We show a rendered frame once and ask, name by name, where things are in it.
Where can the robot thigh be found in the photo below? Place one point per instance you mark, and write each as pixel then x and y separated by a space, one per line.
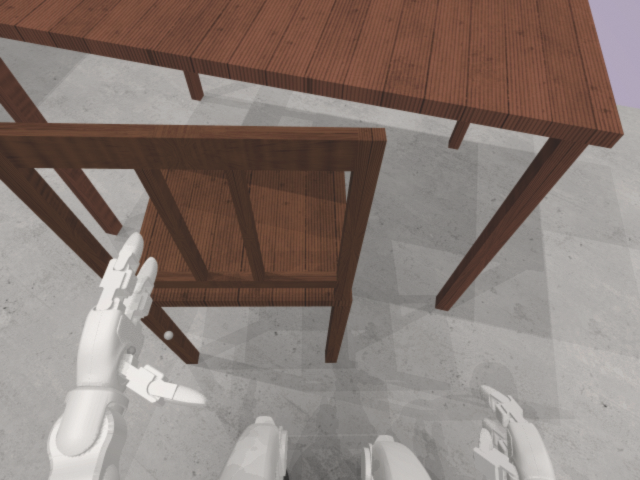
pixel 260 453
pixel 387 460

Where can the right robot hand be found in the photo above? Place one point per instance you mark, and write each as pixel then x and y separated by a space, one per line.
pixel 521 453

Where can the robot left thigh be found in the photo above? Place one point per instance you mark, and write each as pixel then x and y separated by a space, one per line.
pixel 260 453

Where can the chair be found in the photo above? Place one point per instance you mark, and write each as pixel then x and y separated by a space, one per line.
pixel 238 216

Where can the robot left forearm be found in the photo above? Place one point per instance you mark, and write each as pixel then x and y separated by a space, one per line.
pixel 86 441

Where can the left robot hand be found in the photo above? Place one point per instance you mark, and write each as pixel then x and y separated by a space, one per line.
pixel 113 325

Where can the robot right thigh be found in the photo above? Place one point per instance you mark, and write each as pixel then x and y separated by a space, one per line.
pixel 387 460

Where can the table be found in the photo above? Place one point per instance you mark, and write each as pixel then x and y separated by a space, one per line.
pixel 531 66

